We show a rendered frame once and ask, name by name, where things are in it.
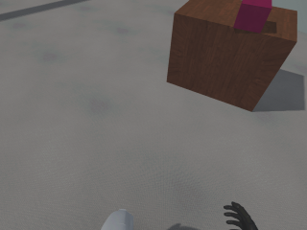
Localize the pedestal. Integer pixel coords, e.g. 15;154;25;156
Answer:
166;0;297;112

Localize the right robot hand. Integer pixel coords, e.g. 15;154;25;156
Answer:
224;201;258;230

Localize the robot left thigh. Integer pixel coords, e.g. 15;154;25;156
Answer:
101;210;134;230

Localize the carton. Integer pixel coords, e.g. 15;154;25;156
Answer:
233;0;272;34

